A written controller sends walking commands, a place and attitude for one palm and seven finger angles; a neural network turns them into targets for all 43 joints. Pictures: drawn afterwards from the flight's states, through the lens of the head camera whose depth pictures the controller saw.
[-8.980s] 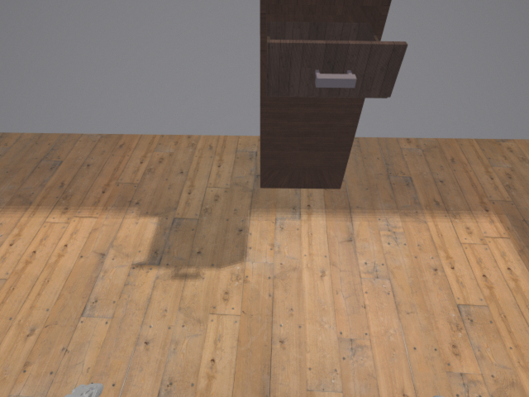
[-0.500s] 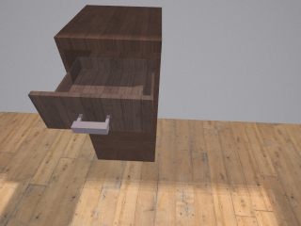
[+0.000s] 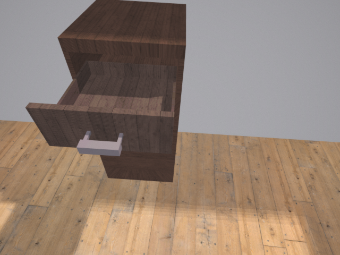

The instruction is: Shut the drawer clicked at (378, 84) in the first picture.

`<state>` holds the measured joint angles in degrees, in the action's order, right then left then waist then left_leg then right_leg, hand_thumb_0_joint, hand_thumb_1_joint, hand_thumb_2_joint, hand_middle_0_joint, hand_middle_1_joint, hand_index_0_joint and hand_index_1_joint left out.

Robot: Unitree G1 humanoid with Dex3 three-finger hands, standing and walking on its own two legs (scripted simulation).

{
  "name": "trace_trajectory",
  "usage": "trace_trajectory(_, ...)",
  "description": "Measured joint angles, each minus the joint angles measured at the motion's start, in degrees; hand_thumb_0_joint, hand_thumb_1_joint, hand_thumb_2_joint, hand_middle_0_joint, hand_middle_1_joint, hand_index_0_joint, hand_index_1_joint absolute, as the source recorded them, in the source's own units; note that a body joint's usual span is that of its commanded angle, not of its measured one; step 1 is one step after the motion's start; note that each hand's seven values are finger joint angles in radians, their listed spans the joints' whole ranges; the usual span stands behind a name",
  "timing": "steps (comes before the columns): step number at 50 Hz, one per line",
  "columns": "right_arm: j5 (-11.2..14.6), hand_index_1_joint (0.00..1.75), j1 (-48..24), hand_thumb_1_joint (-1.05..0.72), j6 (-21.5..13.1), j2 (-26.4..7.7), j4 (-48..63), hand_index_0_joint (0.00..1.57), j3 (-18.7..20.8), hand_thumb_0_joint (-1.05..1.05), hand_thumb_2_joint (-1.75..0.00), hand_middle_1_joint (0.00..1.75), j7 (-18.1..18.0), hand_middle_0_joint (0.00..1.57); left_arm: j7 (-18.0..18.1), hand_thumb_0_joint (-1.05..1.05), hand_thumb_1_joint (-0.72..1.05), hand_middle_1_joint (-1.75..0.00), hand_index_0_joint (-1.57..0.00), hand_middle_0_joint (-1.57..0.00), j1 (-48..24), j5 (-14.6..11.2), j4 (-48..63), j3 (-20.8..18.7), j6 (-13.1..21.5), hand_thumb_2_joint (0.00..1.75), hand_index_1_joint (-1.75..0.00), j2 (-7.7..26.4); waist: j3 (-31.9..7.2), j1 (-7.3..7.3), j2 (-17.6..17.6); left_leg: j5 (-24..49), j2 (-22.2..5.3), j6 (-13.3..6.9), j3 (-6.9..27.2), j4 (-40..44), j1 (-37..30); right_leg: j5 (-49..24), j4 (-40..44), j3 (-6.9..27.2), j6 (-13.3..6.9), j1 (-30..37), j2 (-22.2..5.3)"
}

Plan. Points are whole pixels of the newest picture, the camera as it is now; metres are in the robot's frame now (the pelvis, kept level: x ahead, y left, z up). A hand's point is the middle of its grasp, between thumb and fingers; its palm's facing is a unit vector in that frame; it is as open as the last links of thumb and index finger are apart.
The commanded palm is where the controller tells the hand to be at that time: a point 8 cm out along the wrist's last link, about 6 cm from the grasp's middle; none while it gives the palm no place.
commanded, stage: shuffle to correct the standing spot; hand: left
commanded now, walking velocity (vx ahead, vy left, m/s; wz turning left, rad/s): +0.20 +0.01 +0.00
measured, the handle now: (102, 141) +0.39 +0.22 +0.03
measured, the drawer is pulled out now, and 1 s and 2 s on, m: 0.29 0.29 0.29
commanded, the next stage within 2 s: come to a stop and stand still in 0.32 s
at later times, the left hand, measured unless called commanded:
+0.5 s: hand out of the picture +0.08 +0.18 -0.18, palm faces +0.02 -0.99 -0.16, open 7.4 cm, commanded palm none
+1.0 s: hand out of the picture +0.13 +0.20 -0.18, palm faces +0.05 -0.97 -0.22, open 7.2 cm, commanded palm none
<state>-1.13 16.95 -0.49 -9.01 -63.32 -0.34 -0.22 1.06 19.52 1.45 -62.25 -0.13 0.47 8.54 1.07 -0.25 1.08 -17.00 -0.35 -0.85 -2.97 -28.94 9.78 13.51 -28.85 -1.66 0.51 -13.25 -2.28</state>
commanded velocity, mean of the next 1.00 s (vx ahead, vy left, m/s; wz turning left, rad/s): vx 0.05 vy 0.02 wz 0.00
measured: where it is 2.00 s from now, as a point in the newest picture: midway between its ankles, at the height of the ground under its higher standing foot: outside the picture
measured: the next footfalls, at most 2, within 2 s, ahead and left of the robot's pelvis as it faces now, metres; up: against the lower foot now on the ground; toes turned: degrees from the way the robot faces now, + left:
right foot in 0.62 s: +0.19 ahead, -0.11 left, +0.00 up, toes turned -2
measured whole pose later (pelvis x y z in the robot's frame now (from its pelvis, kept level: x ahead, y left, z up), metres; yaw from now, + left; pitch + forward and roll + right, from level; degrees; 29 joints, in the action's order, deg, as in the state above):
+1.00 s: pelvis +0.08 +0.01 -0.01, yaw +1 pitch -3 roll +1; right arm -0.6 16.1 0.1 -8.4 -58.1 0.9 -1.5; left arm 2.8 13.4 0.8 -57.7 -0.7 -0.1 10.1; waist 2.7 0.8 1.3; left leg -19.5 0.7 -1.7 -6.3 -31.6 9.6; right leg 10.3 -31.9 -3.4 0.0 -18.5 -3.6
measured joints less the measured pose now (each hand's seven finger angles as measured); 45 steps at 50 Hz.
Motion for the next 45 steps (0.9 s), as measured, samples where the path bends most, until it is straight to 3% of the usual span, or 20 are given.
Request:
trace_trajectory(18, 0.4, 0.3, 1.5, -0.91, -1.6, 2.1, -1.5, 0.2, 0.3, 0.0, -0.9, 0.3, -0.6, 0.2, 0.3, 0.01, 0.91, -0.3, -0.2, -0.2, 1.2, -0.1, -0.1, -2.1, 1.6, 0.9, -0.3, -0.3, 1.4, 0.08, 0.5, -8.2, -0.1, -0.3, 0.3, -6.1, -1.2, 8.3, -6.6, -0.3, 0.8, 1.1, -0.3)
trace_trajectory(21, 0.1, 0.3, 0.8, -0.91, -3.0, 2.3, -1.0, 0.2, 0.3, 0.0, -0.9, 0.3, -0.9, 0.2, 0.3, 0.01, 0.91, -0.3, -0.2, -0.2, 0.9, -0.1, -0.6, -2.1, 0.5, 0.9, -0.3, -0.2, 1.5, 0.14, 1.6, -8.0, 0.6, -0.9, -1.0, -3.8, -3.7, 10.3, -12.8, -0.1, -0.9, -1.1, -0.9)
trace_trajectory(23, -0.4, 0.3, 1.3, -0.91, -3.6, 2.3, -0.2, 0.2, 0.1, 0.0, -0.9, 0.3, -1.4, 0.2, 0.2, 0.01, 0.91, -0.3, -0.2, -0.2, -0.3, -0.2, -0.6, -2.0, -0.4, 0.9, -0.3, -0.2, 1.8, 1.13, 0.7, -7.5, 0.2, -1.4, -0.9, -1.9, -5.3, 15.5, -21.2, -1.2, -2.2, -4.5, -0.1)
trace_trajectory(25, -0.8, 0.3, 2.2, -0.91, -3.6, 2.5, 0.2, 0.2, -0.1, 0.0, -0.9, 0.3, -1.5, 0.2, 0.0, 0.01, 0.91, -0.3, -0.2, -0.2, -2.4, -0.4, 0.3, -2.2, -0.8, 0.9, -0.3, 0.0, 2.5, 1.96, -0.2, -6.6, -0.3, -1.3, -0.2, 0.3, -6.9, 16.6, -24.1, -3.0, -2.9, -7.4, 0.3)
trace_trajectory(28, -0.7, 0.3, 3.6, -0.91, -2.7, 2.8, -0.3, 0.2, -0.4, 0.0, -0.9, 0.3, -1.6, 0.2, 0.1, 0.02, 0.93, -0.3, -0.2, -0.2, -6.0, -0.5, 2.8, -2.7, -0.8, 0.9, -0.3, 1.0, 3.8, 2.0, -1.1, -5.6, -0.8, -0.5, 0.6, 2.9, -8.6, 10.4, -17.5, -4.9, -2.9, -9.1, 0.5)
trace_trajectory(31, 0.0, 0.3, 5.2, -0.9, -1.7, 3.0, -1.2, 0.2, -0.5, 0.0, -0.9, 0.3, -1.6, 0.2, 0.0, 0.02, 0.93, -0.3, -0.2, -0.2, -8.1, -0.7, 5.8, -2.5, 0.8, 0.9, -0.3, 2.1, 4.7, 1.33, -0.7, -7.5, -0.1, 0.2, 1.1, -0.1, -8.4, -5.0, -5.0, -4.6, -2.8, -6.1, 0.4)
trace_trajectory(36, 1.1, 0.3, 2.7, -0.9, 0.9, 1.4, -1.8, 0.2, 1.1, 0.0, -0.9, 0.3, -1.8, 0.2, 1.0, 0.01, 0.92, -0.3, -0.2, -0.2, -10.3, -0.6, 6.3, -1.7, 1.4, 0.9, -0.3, 1.3, 5.3, 2.28, -2.2, -15.2, -0.6, 0.7, 1.5, -13.6, -0.6, -0.8, -5.3, -6.0, -2.7, -5.5, 0.4)
trace_trajectory(38, 1.2, 0.3, 1.1, -0.91, 1.0, 1.3, -0.9, 0.2, 1.5, 0.0, -0.9, 0.3, -1.7, 0.2, 1.3, 0.01, 0.92, -0.3, -0.2, -0.2, -10.9, -0.4, 6.4, -1.6, 0.5, 0.9, -0.3, 1.2, 5.3, 2.44, -1.1, -13.2, -0.6, 0.9, 0.3, -11.7, 1.3, -1.8, -4.4, -5.8, -2.5, -5.6, -0.1)
trace_trajectory(41, 0.8, 0.3, -0.2, -0.91, 0.4, 1.5, 0.5, 0.19, 1.7, 0.0, -0.9, 0.3, -1.5, 0.2, 1.2, 0.01, 0.91, -0.3, -0.2, -0.2, -10.8, -0.7, 6.3, -1.7, -1.0, 0.9, -0.3, 1.0, 4.7, 1.98, 1.0, -2.7, -0.3, 0.4, -1.8, -5.0, 0.8, -2.5, -4.6, -4.5, -1.9, -6.4, -0.7)
trace_trajectory(45, 0.2, 0.3, 0.2, -0.91, 0.2, 2.2, 1.8, 0.19, 1.3, 0.0, -0.9, 0.3, -1.1, 0.2, 1.2, 0.0, 0.93, -0.3, -0.21, -0.2, -9.5, -0.6, 6.4, -2.4, -2.4, 0.9, -0.3, 0.9, 2.4, 1.0, 1.9, -1.7, 0.4, -0.8, -2.6, -1.0, -0.5, -1.7, -2.3, -3.0, -1.8, -5.7, -0.7)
